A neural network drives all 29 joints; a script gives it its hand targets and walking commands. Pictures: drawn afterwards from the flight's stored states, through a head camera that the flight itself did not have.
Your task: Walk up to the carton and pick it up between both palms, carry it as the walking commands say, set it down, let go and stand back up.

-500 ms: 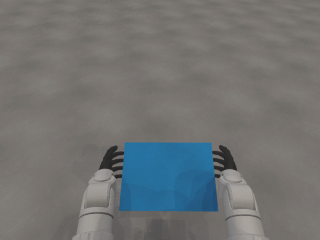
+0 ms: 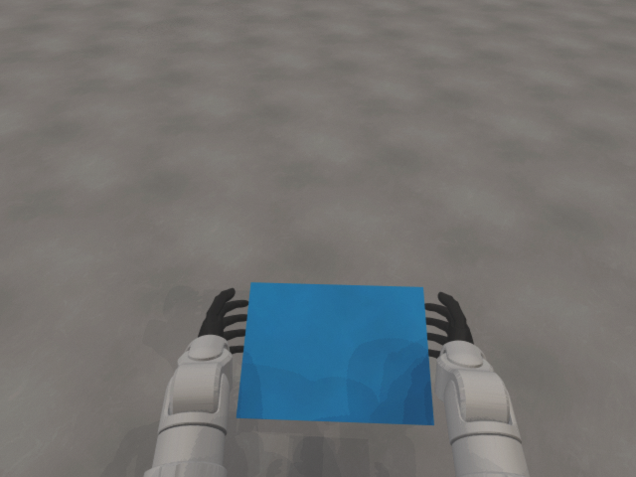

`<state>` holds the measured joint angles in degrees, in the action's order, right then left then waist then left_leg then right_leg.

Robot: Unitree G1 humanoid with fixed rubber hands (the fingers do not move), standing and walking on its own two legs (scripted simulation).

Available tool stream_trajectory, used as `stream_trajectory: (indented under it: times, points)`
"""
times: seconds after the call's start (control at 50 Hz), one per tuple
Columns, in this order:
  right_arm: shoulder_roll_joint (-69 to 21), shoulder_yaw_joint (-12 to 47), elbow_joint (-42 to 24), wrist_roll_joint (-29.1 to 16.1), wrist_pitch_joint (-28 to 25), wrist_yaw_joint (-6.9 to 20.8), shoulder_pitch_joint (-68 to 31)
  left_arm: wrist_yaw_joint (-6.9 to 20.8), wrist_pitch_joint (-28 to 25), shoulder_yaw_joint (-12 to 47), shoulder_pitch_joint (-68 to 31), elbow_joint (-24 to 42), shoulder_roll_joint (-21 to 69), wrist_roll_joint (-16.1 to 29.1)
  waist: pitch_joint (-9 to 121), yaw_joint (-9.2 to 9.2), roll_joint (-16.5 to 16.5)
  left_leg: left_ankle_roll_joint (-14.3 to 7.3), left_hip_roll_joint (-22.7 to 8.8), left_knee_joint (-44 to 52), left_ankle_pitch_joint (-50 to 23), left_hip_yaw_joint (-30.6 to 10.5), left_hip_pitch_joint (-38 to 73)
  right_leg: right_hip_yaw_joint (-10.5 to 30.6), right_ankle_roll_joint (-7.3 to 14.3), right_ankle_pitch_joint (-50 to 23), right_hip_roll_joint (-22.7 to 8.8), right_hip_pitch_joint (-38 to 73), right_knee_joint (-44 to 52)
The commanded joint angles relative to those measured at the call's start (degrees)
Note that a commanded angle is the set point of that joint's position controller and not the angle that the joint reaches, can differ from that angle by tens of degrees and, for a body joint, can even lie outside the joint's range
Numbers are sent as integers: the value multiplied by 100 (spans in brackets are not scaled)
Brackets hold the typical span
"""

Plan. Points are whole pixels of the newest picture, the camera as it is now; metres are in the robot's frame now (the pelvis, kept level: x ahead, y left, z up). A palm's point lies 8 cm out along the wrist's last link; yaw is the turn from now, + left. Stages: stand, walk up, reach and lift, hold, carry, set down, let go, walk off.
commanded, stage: carry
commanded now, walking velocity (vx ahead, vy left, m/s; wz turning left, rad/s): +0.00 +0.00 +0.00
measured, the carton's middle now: (333, 358) +0.31 -0.01 -0.08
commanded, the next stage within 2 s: hold in 0.36 s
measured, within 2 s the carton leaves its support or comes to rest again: neither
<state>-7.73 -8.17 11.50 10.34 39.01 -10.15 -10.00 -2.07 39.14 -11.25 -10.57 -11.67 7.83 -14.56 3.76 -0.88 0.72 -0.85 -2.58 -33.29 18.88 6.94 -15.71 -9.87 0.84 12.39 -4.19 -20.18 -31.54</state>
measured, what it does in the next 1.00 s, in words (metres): stands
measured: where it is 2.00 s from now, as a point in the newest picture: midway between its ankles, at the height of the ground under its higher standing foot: outside the picture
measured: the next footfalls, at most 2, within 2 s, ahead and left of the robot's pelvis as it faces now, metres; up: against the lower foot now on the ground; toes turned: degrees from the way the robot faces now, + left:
none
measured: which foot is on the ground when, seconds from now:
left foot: down 0.00-1.00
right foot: down 0.00-1.00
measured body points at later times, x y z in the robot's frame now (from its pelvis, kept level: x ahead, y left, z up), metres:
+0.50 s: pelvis +0.00 -0.01 +0.01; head -0.03 +0.00 +0.46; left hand +0.28 +0.16 +0.02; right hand +0.28 -0.16 +0.03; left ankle -0.02 +0.12 -0.73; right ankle +0.04 -0.12 -0.73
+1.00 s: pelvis -0.03 -0.03 +0.01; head -0.07 -0.03 +0.46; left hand +0.28 +0.17 +0.04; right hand +0.29 -0.15 +0.05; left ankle -0.02 +0.12 -0.73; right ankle +0.04 -0.12 -0.73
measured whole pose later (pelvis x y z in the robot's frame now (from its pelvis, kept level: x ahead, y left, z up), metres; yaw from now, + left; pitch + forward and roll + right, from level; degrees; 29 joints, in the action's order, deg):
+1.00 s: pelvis -0.03 -0.03 +0.01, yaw +2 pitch -3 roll +0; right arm -10.5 -14.0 23.9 13.9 39.6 -13.0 -21.2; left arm 0.2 37.2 -18.4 -21.5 -27.4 4.6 -15.1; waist 3.6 0.7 -0.2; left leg 1.1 -0.1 -23.9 12.0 -5.7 -9.2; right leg -3.1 1.9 5.3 1.3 -12.2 -20.2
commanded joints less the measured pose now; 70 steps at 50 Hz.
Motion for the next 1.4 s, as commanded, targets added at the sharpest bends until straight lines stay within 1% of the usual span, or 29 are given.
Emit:
stream_trajectory:
  times: [0.0,0.06,0.14,0.18,0.26,0.34,0.36,0.46,0.5,0.56,0.58,0.64,0.66,0.72,0.74,0.78,0.82,0.86,0.88,0.9,0.92,1.0,1.02,1.06,1.08,1.14,1.18,1.28,1.38]
  points:
    - [-5032,3361,-664,-1385,-303,2592,-3060,1593,-378,3832,-3276,608,5688,1723,1917,-3,-301,-115,-742,490,-1969,-735,480,654,95,-1524,-503,970,147]
    - [-5176,3438,-502,-1380,-234,2561,-2638,1581,-366,3850,-3041,631,5628,1751,2113,-37,191,-99,-694,328,-1532,-664,442,684,131,-1858,-550,1211,208]
    - [-5066,3559,-1115,-1571,-287,2567,-3311,1577,-334,3879,-3109,675,5691,1783,2079,7,-224,-100,-666,506,-1093,-697,344,792,161,-1472,-592,1222,326]
    - [-5021,3326,-496,-1413,-221,2587,-2980,1577,-334,3716,-3131,467,5520,1631,1996,-11,-319,-69,-707,601,-1280,-730,282,754,178,-1353,-586,1216,242]
    - [-5203,3559,-835,-1522,-252,2557,-3072,1612,-342,3768,-2997,531,5686,1779,2084,-12,219,-91,-707,442,-1463,-663,463,734,145,-1694,-559,1143,311]
    - [-5117,3336,-545,-1449,-173,2589,-2929,1568,-332,3840,-3356,793,5576,1753,1905,-8,-509,-26,-658,672,-1175,-617,427,706,186,-1336,-572,1023,341]
    - [-5426,3631,-613,-1685,-194,2581,-2549,1658,-309,3428,-2639,669,5365,2017,1660,437,-25,-40,480,1051,-3046,-1234,321,1267,67,-1984,811,2554,687]
    - [-5454,3779,-886,-1665,-362,2652,-3049,1657,-400,3849,-3118,1135,5730,2078,2578,452,-576,208,369,1098,-4230,-1530,1016,1569,110,-2151,818,2922,933]
    - [-5317,3364,-364,-1372,-266,2649,-3504,1794,-292,3439,-3418,261,5561,1907,1652,375,-275,93,441,1397,-1998,-1515,241,1474,101,-1046,824,2811,1036]
    - [-5590,3191,-250,-1300,-149,2603,-3116,2003,-297,3639,-3537,463,5605,2026,1783,1,-305,27,539,1496,-2019,-1440,121,1456,41,-1591,753,3168,1085]
    - [-5509,2957,65,-1191,-79,2608,-3222,2003,-237,3542,-3843,148,5563,1969,1316,-117,-422,-26,479,1690,-1238,-1498,-388,1428,10,-1267,791,3246,988]
    - [-5716,2874,394,-1134,-89,2696,-3581,2136,-350,3289,-4370,-67,5464,1857,1225,-31,-238,-93,521,1724,-473,-1495,-332,1384,4,-592,744,2802,1102]
    - [-5799,2819,528,-1174,-88,2679,-3709,2161,-339,3066,-4165,-378,5477,1783,1093,41,9,-120,548,1673,-498,-1458,-310,1392,-29,-483,677,2798,1145]
    - [-5931,2960,307,-1317,-199,2723,-4194,2242,-469,3059,-4495,-328,5643,1871,1684,208,-275,-121,571,1694,-776,-1412,-283,1298,-62,-733,743,3097,1074]
    - [-5896,2911,314,-1283,-161,2710,-4166,2246,-446,2978,-4269,-424,5695,1871,1840,115,19,-101,604,1545,-1298,-1393,-40,1336,-66,-953,727,2979,1138]
    - [-5984,2799,617,-1238,-113,2717,-4342,2327,-457,2833,-4696,-651,5461,1796,1759,224,37,-117,629,1630,-466,-1308,-292,1374,-134,-318,676,3010,1245]
    - [-6029,2493,963,-1079,-111,2739,-4204,2372,-464,2810,-4956,-635,5565,1778,1685,31,-13,-96,600,1573,-705,-1334,-133,1376,-109,-458,687,2754,1266]
    - [-6058,2577,1032,-1196,-175,2799,-4556,2364,-524,2579,-5058,-704,5417,1679,1628,392,-264,-144,551,1686,-351,-1321,-511,1324,-108,-319,717,3067,1142]
    - [-6012,2524,941,-1168,-245,2803,-4560,2394,-526,2639,-5188,-848,5546,1760,1763,220,-190,-109,564,1684,-247,-1367,-436,1292,-109,-281,754,3006,1169]
    - [-6095,2534,1027,-1197,-238,2765,-4751,2425,-498,2329,-4874,-1324,5599,1555,1460,358,-322,-201,598,1704,-140,-1242,-782,1402,-176,-181,625,3226,1245]
    - [-6112,2359,1088,-1047,-183,2712,-4592,2498,-555,2542,-5270,-1086,5576,1738,1738,-4,24,-191,608,1595,-330,-1274,-544,1382,-194,-201,620,2977,1288]
    - [-6089,2534,929,-1205,-229,2744,-4557,2456,-542,2484,-5069,-945,5757,1688,2130,234,-617,-46,614,1634,-888,-1238,-402,1296,-147,-881,712,3342,1161]
    - [-6048,2284,1227,-1089,-193,2736,-4302,2479,-524,2459,-5052,-1032,5587,1682,1857,57,-299,-80,613,1632,-737,-1257,-447,1280,-165,-695,691,3190,1238]
    - [-6130,2429,1079,-1080,-190,2718,-4420,2505,-549,2392,-4953,-1045,5465,1617,1711,179,96,-116,652,1539,-872,-1213,-279,1410,-239,-587,580,2930,1377]
    - [-5886,2252,1032,-984,-391,2775,-4069,2518,-494,2761,-4849,-1040,6030,1657,2502,-612,-623,-173,662,1582,-528,-1234,124,1463,-48,-1019,781,3280,1206]
    - [-5838,1950,1208,-743,-395,2841,-4180,2503,-624,2238,-4801,-1241,5743,1401,1505,-299,-122,-210,604,1587,154,-1337,-284,1562,-26,-87,656,2931,1258]
    - [-5499,1886,1136,-714,-452,2909,-4290,2374,-669,2122,-4484,-1345,5732,1210,1198,-130,-378,-186,609,1759,4,-1300,-357,1268,-3,-610,808,2820,1110]
    - [-5537,2061,1164,-738,-624,2902,-4239,2102,-922,1922,-4133,-1071,5253,988,1429,258,15,-209,634,1557,-550,-1165,-14,1417,-22,-918,744,2726,1037]
    - [-5405,1861,1673,-528,-938,2871,-3878,1869,-1143,1993,-4103,-1101,5429,837,1596,0,-92,-132,614,1237,-1082,-1240,-128,1476,52,-1307,764,2248,713]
